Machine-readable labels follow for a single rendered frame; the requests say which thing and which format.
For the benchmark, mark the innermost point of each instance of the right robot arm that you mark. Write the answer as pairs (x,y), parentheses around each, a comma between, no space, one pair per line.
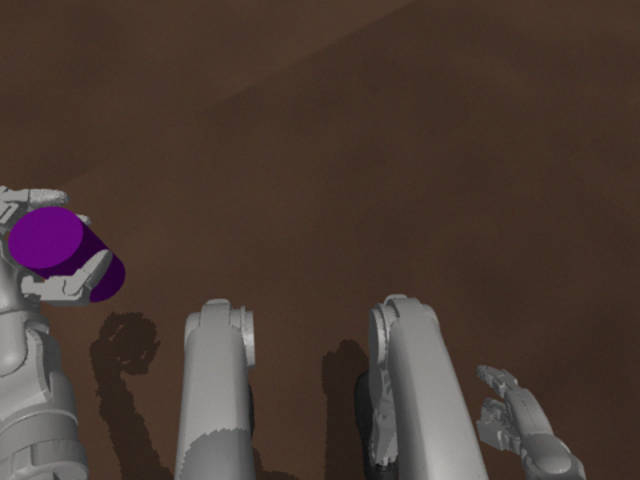
(546,457)

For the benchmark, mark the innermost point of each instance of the left robot hand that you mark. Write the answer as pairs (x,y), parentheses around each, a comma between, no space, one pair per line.
(21,288)

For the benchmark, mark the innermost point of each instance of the can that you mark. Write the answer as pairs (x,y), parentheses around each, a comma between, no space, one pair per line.
(53,241)

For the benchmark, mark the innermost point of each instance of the right robot hand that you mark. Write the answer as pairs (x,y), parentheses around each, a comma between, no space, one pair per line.
(503,426)

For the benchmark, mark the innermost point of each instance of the left robot arm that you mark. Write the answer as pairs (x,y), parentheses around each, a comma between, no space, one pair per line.
(38,417)

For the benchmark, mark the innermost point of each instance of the right robot foot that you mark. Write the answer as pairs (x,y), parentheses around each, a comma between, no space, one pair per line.
(364,423)

